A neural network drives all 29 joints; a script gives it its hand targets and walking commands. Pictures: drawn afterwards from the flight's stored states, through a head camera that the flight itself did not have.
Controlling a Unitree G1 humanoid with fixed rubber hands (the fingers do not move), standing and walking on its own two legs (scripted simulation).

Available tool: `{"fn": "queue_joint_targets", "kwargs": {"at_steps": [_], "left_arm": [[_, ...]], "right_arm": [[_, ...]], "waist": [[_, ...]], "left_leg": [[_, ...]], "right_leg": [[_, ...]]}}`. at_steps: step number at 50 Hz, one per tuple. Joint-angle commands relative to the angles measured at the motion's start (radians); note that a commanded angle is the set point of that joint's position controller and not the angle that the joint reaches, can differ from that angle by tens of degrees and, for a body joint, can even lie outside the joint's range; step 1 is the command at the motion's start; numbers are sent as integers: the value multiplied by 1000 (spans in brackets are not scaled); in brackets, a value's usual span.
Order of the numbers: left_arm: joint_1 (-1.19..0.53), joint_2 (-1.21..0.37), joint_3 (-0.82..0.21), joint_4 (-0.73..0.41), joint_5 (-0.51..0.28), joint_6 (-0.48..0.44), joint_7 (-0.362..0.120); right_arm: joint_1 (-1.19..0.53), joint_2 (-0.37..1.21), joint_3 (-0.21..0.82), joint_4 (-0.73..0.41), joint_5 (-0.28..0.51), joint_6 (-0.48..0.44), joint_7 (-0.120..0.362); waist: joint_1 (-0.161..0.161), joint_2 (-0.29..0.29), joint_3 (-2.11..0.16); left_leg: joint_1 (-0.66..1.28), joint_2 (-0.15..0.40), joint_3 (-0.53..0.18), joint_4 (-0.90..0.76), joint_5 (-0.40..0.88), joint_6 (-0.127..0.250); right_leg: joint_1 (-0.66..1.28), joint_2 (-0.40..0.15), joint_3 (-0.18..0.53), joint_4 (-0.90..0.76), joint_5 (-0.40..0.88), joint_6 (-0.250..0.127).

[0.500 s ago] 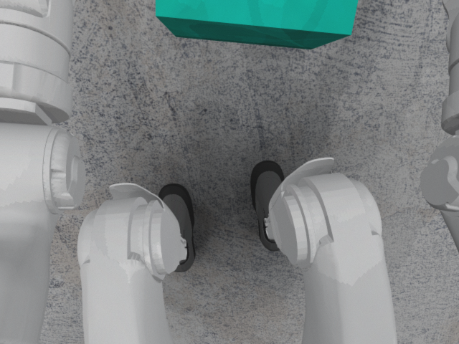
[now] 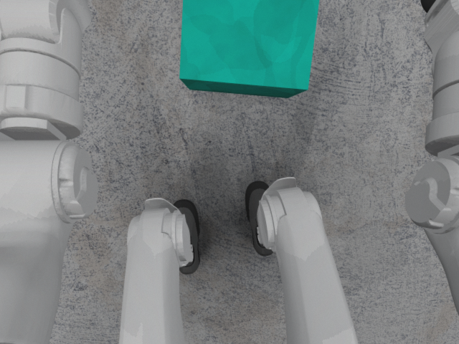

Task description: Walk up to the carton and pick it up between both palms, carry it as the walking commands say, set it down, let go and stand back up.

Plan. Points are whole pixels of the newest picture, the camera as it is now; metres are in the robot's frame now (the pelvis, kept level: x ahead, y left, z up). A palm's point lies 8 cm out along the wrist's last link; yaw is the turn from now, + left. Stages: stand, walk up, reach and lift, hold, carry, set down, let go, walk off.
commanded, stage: set down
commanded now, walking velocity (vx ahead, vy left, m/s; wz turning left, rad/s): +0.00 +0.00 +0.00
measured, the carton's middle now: (245, 40) +0.58 -0.12 -0.40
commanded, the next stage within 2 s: let go in 0.74 s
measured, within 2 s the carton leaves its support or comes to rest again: neither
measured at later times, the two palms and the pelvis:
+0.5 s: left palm out of the picture +0.61 +0.10 +0.04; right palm out of the picture +0.51 -0.34 +0.05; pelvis +0.02 +0.00 +0.13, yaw -1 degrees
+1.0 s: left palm out of the picture +0.55 +0.12 +0.08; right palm out of the picture +0.47 -0.32 +0.09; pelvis +0.06 -0.01 +0.21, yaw -2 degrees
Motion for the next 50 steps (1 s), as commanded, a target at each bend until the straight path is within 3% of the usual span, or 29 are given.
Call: {"fn": "queue_joint_targets", "kwargs": {"at_steps": [1, 2, 4, 5, 6, 7, 9, 11, 12, 13, 15, 18, 21, 22, 23, 24, 27, 28, 31, 33, 34, 37, 39, 40, 41, 43, 45, 47, 50], "left_arm": [[-336, 132, 17, -174, 13, -2, -5], [-324, 124, 25, -216, 9, -3, -1], [-306, 113, 20, -208, 4, 7, -6], [-286, 94, 14, -232, 5, 7, -9], [-260, 89, 15, -218, 3, 9, -7], [-256, 102, 35, -219, 19, 7, -11], [-223, 78, 36, -227, 4, 8, -15], [-186, 96, 62, -203, 37, 4, -14], [-192, 93, 62, -200, 34, 6, -15], [-161, 98, 84, -181, 39, 0, -13], [-173, 103, 94, -191, 59, -6, -13], [-132, 91, 102, -168, 67, -17, -25], [-164, 96, 96, -196, 78, -23, -33], [-164, 76, 79, -201, 61, -24, -36], [-169, 76, 75, -164, 71, -18, -40], [-187, 107, 99, -201, 71, -18, -42], [-207, 96, 85, -194, 70, -13, -45], [-203, 100, 88, -193, 69, -13, -46], [-145, 76, 106, -73, 96, -12, -58], [-132, 70, 125, -61, 101, -16, -58], [-128, 46, 116, -68, 98, -29, -62], [-98, 59, 162, -52, 153, -48, -57], [-31, 29, 168, -69, 168, -53, -46], [-8, 43, 184, -103, 169, -58, -39], [43, 29, 188, -90, 188, -54, -33], [140, -12, 180, -231, 203, -65, 0], [271, -23, 185, -355, 204, -80, 27], [360, -62, 158, -444, 185, -92, 47], [418, -113, 108, -564, 147, -116, 49]], "right_arm": [[-224, -246, -51, -162, -8, -17, 11], [-226, -258, -56, -196, -12, -20, 18], [-190, -237, -33, -185, 7, -11, 36], [-175, -217, -18, -197, 26, -15, 42], [-174, -213, -9, -193, 22, -16, 52], [-147, -207, 0, -160, 31, -8, 60], [-149, -202, 4, -198, 32, -12, 72], [-124, -200, -22, -183, 17, -20, 70], [-146, -217, -28, -238, 26, -21, 72], [-115, -201, -19, -184, 14, -25, 74], [-98, -217, -35, -181, 7, -27, 71], [-51, -154, -7, -132, 5, -27, 76], [-66, -178, -36, -164, -8, -34, 68], [-75, -187, -48, -189, -22, -41, 62], [-103, -200, -59, -197, -29, -40, 57], [-100, -203, -52, -205, -36, -33, 53], [-123, -165, -26, -173, -26, -21, 62], [-142, -151, -19, -184, -36, -24, 60], [-67, -106, -3, -57, -53, -17, 69], [-92, -144, -44, -95, -86, -29, 71], [-115, -121, -32, -117, -93, -44, 70], [-56, -107, -56, -94, -148, -60, 70], [-16, -111, -54, -139, -152, -71, 76], [17, -110, -34, -156, -153, -73, 81], [38, -99, -15, -167, -141, -69, 87], [159, -98, 4, -200, -133, -76, 105], [289, -104, 57, -276, -107, -87, 128], [339, -151, 58, -375, -109, -109, 135], [445, -164, 47, -408, -116, -125, 133]], "waist": [[-80, 126, -1365], [-80, 82, -1388], [-82, 75, -1415], [-71, 94, -1395], [-50, 49, -1386], [-46, 79, -1328], [-58, 11, -1369], [-36, 27, -1308], [-48, 44, -1364], [-39, -15, -1295], [-37, 36, -1322], [-22, 11, -1291], [-39, 52, -1301], [-65, 22, -1308], [-55, 57, -1284], [-51, 29, -1332], [-39, 65, -1290], [-36, 11, -1247], [-19, 46, -1128], [-38, 15, -1147], [-24, -11, -1116], [-34, -12, -1064], [-10, 26, -1145], [-10, -19, -1194], [20, 27, -1247], [18, 28, -1416], [40, -31, -1542], [30, -67, -1599], [8, -68, -1458]], "left_leg": [[575, -46, 11, -186, 255, 2], [559, -46, 6, -196, 273, 2], [609, -48, 14, -231, 288, 1], [650, -49, 8, -257, 323, 2], [649, -47, 0, -278, 336, 4], [626, -46, 10, -300, 312, 3], [670, -46, -10, -346, 375, 9], [671, -50, -10, -384, 393, 5], [720, -48, -15, -392, 426, 7], [659, -48, -16, -423, 410, 7], [716, -49, -5, -453, 434, 3], [708, -50, 3, -523, 428, 3], [794, -46, -2, -573, 433, 2], [800, -46, -10, -593, 426, 4], [822, -43, -2, -611, 408, -1], [827, -44, 1, -625, 407, -1], [896, -36, 0, -702, 374, 2], [891, -31, -10, -731, 349, 9], [885, -16, -5, -782, 321, 5], [909, -10, -16, -802, 336, 3], [884, -11, -27, -812, 339, 11], [878, -8, -29, -834, 355, 6], [968, -15, -32, -844, 433, -3], [981, -13, -33, -856, 454, 3], [1030, -20, -20, -867, 485, -3], [1153, -21, -29, -883, 608, -11], [1169, -29, -20, -886, 706, -4], [1119, -31, -11, -905, 715, -2], [1071, -36, -2, -958, 678, -5]], "right_leg": [[818, 39, 7, -213, 515, 55], [871, 38, 9, -216, 561, 51], [908, 40, -3, -247, 573, 57], [872, 41, -5, -273, 578, 57], [885, 40, -11, -283, 588, 61], [885, 39, 6, -312, 576, 57], [944, 45, -3, -337, 644, 62], [934, 43, 7, -379, 656, 64], [956, 44, 16, -393, 685, 63], [991, 43, 12, -412, 708, 67], [1004, 43, 24, -450, 713, 65], [1072, 41, 33, -513, 737, 72], [1085, 39, 43, -580, 704, 73], [1116, 42, 36, -602, 708, 70], [1093, 42, 32, -622, 673, 73], [1168, 36, 42, -646, 690, 73], [1156, 38, 34, -716, 609, 76], [1158, 36, 23, -736, 575, 79], [1144, 20, 30, -806, 523, 79], [1168, 25, 17, -829, 535, 77], [1175, 23, 16, -825, 545, 82], [1161, 26, 10, -851, 553, 88], [1232, 29, 12, -854, 624, 85], [1299, 22, 20, -862, 658, 85], [1334, 22, 24, -872, 674, 87], [1443, 26, 27, -880, 801, 75], [1597, 29, 37, -866, 971, 73], [1738, 21, 76, -856, 1110, 57], [1781, 24, 95, -885, 1117, 44]]}}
